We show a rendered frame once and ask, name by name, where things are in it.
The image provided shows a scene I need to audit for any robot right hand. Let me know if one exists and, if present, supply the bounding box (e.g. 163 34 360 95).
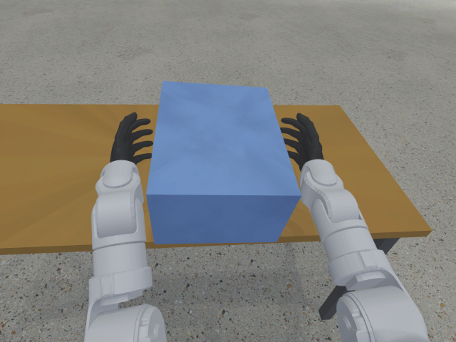
280 113 324 171

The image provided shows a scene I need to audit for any table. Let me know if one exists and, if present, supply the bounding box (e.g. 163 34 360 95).
0 104 432 334

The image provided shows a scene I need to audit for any robot left upper arm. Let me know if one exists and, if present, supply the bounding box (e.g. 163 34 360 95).
85 304 167 342

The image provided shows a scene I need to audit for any robot left hand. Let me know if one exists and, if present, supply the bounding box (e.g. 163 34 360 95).
110 112 153 165

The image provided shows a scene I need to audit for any robot right upper arm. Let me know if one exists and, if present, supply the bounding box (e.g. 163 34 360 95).
336 286 430 342

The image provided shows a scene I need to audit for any left robot forearm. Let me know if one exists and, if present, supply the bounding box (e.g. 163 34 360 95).
84 160 152 342

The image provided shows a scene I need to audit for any right robot forearm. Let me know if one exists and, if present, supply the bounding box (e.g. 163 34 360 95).
299 159 428 338

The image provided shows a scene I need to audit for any carton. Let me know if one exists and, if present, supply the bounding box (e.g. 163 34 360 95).
146 81 301 244

